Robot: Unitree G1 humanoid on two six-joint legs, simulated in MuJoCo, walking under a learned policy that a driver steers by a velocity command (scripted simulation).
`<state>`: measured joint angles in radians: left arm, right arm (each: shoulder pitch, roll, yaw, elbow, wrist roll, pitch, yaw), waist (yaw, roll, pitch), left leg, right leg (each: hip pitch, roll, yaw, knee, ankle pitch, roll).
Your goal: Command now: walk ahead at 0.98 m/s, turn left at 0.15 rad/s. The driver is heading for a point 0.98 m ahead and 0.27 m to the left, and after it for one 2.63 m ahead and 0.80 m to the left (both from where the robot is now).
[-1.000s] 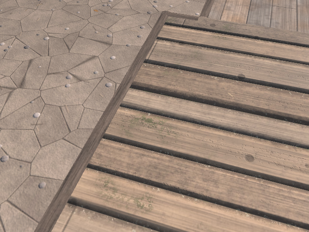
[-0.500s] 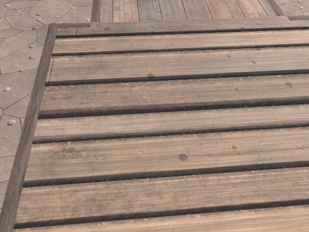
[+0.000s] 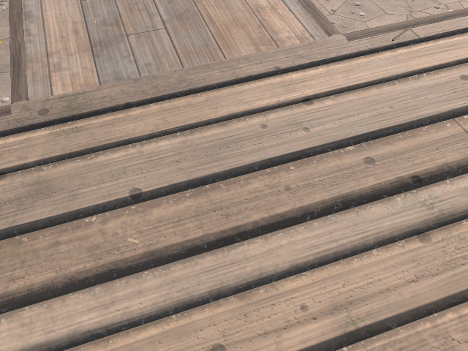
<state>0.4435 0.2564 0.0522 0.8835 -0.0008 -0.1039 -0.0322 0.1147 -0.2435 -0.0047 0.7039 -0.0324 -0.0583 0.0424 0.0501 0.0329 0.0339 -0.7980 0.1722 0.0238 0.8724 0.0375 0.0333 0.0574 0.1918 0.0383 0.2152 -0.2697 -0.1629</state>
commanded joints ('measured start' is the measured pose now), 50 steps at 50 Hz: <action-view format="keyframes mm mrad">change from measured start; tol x32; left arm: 1 41 109 12 -23 -3 -38 8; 26 -593 63 -84 -386 39 12 7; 32 100 310 24 -235 84 -6 81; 50 26 271 25 -10 9 -24 15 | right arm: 1 -128 -50 -5 -69 22 -12 17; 6 -59 -119 -23 -31 26 -13 18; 10 594 -251 -93 176 26 16 -17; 50 -44 -156 -16 -121 -19 -16 13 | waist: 1 26 -48 113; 9 -341 -138 -205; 11 -133 350 -243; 14 -84 -144 -67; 21 -68 -52 120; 31 145 12 -337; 33 21 -461 -545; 36 13 -53 -143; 50 -139 -113 -46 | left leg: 1 163 -72 92 -170 186 54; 9 766 -271 87 -328 -109 192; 11 1264 74 -706 -369 -322 466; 19 359 -139 -426 -767 -259 304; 29 717 -158 -417 -387 537 119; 33 64 -280 -183 579 -528 95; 43 3 -119 -129 166 -216 49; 50 566 -222 41 -245 -159 77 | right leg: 1 -171 -249 15 -205 570 40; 8 143 -360 -139 400 1565 149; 9 0 -340 -158 766 1471 149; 11 -885 -45 -22 1530 -265 197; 25 -581 -204 -64 424 403 187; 30 -74 -176 -2 271 194 145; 33 451 -708 926 100 -430 -29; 34 278 -605 757 54 -534 -12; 50 -146 -396 -19 76 1004 28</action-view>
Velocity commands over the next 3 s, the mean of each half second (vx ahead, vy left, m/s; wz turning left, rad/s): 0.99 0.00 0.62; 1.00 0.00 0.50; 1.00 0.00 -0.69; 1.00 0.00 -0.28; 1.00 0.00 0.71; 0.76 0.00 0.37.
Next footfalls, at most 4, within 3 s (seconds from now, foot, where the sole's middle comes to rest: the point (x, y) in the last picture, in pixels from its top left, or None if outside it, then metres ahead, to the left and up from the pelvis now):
0.18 left None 0.38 0.08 -0.77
0.62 right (250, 239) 0.85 0.03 -0.77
1.04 left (133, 192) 1.02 0.45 -0.77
1.50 right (149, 106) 1.48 0.48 -0.77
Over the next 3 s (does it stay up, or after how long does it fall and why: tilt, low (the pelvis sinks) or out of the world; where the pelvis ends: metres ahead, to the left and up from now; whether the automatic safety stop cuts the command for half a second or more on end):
stays up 2.57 0.88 0.00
